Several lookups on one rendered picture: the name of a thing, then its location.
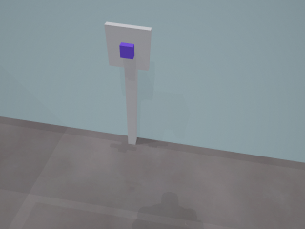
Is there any button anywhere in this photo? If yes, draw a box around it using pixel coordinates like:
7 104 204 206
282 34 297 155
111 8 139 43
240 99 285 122
119 42 134 59

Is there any panel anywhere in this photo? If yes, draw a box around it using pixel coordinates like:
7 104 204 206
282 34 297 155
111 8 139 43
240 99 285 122
104 21 152 145

